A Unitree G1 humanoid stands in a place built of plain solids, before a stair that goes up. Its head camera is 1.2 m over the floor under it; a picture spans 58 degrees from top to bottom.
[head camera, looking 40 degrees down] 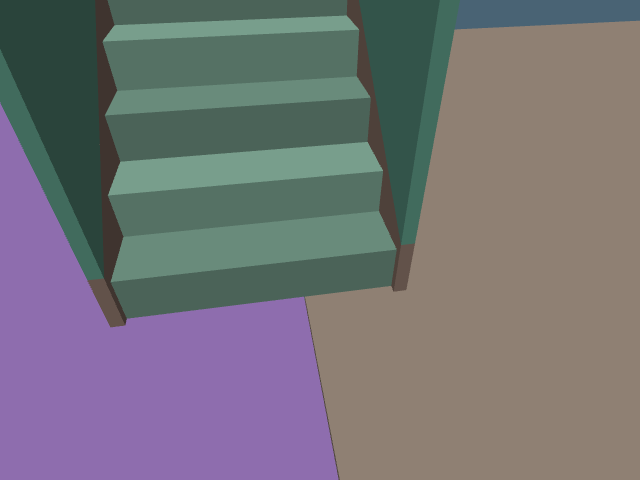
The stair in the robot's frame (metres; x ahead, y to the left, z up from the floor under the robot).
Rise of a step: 0.18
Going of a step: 0.23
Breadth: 0.97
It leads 10 degrees to the left of straight ahead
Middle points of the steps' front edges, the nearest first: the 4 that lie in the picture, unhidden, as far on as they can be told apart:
1.08 0.21 0.19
1.31 0.24 0.37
1.54 0.28 0.55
1.77 0.32 0.74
